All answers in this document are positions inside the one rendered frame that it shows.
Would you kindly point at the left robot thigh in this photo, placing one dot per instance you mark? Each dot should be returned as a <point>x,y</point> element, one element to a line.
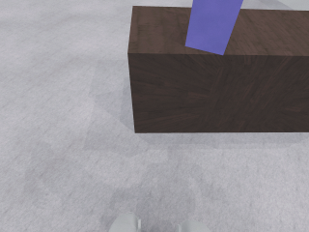
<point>126,223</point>

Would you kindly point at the carton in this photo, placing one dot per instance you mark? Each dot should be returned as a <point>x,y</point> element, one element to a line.
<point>211,24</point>

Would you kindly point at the right robot thigh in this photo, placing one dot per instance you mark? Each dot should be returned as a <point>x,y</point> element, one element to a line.
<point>190,225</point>

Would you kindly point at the pedestal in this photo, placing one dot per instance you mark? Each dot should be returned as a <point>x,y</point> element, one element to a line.
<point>259,84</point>

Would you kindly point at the robot thigh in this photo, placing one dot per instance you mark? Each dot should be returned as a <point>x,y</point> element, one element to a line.
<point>190,225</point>
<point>126,223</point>

